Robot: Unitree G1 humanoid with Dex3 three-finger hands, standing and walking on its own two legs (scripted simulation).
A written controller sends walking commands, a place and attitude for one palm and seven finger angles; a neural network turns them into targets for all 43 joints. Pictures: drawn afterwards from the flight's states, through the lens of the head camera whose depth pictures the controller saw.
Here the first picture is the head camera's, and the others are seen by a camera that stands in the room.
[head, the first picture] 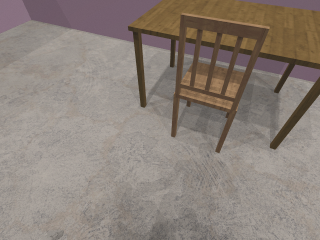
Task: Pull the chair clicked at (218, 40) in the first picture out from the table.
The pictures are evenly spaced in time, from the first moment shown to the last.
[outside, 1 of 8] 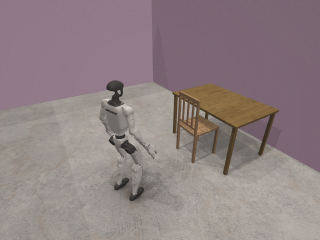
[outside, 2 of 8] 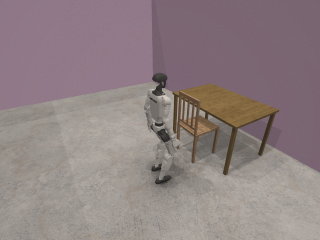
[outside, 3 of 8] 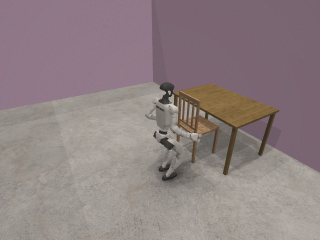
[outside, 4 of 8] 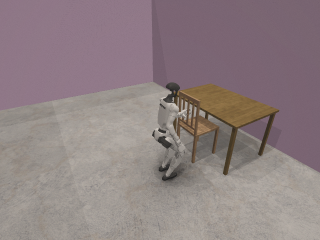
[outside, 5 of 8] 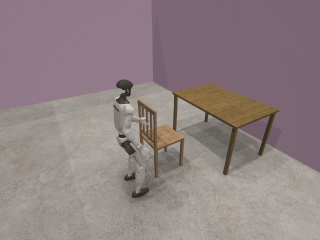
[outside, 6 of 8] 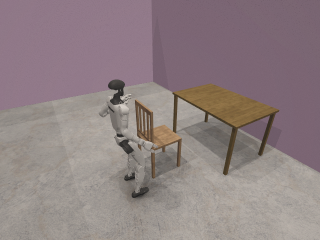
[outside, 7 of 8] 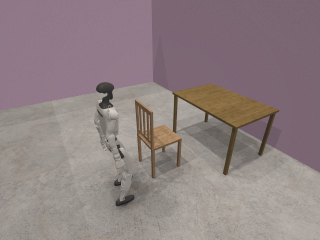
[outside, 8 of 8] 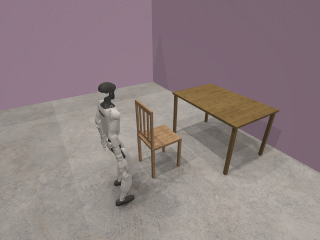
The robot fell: no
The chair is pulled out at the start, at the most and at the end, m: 0.00 0.61 0.60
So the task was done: yes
